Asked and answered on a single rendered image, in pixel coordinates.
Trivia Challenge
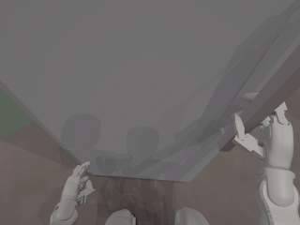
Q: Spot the robot thigh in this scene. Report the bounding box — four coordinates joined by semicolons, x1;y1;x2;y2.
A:
104;210;136;225
174;208;209;225

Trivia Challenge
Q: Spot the right robot thigh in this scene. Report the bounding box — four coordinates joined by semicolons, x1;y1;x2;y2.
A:
174;208;209;225

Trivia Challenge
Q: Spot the robot left forearm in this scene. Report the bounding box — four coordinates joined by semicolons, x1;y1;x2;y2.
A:
50;200;78;225

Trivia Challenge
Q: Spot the handle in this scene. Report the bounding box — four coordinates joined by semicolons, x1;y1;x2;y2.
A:
217;44;300;152

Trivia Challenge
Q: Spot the left robot thigh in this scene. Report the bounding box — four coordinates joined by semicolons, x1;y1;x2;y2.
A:
104;210;136;225

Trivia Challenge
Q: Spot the left robot hand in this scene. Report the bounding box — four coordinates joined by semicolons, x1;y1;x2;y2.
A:
60;161;96;207

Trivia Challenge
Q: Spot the robot right forearm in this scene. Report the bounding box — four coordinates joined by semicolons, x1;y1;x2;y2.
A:
253;166;300;225

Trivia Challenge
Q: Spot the right robot hand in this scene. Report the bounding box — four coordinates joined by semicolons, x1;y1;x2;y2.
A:
231;93;294;170

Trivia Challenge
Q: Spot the fridge door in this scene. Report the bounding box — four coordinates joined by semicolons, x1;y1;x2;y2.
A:
0;0;300;182

